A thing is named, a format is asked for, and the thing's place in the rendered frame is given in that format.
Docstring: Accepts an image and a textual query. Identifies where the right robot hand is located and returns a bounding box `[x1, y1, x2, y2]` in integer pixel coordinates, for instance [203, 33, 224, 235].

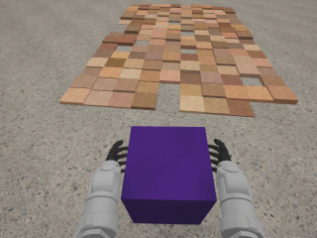
[208, 138, 231, 173]

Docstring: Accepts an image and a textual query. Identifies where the robot left forearm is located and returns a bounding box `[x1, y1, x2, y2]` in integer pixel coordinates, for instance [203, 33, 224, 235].
[73, 160, 121, 238]

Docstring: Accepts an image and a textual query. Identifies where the robot right forearm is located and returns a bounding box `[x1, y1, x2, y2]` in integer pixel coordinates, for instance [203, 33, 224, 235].
[216, 161, 265, 238]

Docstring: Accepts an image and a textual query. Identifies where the left robot hand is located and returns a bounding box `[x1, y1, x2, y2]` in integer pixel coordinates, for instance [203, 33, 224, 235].
[106, 140, 129, 173]

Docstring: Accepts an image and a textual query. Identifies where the carton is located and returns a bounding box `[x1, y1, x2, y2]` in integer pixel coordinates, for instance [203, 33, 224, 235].
[121, 126, 217, 225]

